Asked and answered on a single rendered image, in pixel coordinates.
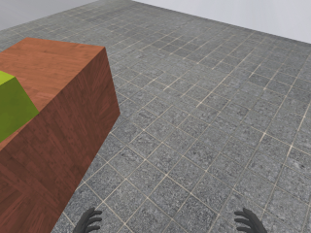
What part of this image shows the robot left hand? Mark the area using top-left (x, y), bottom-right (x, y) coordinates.
top-left (72, 207), bottom-right (103, 233)

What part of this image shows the robot right hand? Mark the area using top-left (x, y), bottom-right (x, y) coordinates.
top-left (234, 208), bottom-right (268, 233)

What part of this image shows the carton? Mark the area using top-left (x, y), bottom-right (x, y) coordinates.
top-left (0, 71), bottom-right (39, 143)

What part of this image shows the pedestal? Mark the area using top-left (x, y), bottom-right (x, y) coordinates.
top-left (0, 37), bottom-right (121, 233)

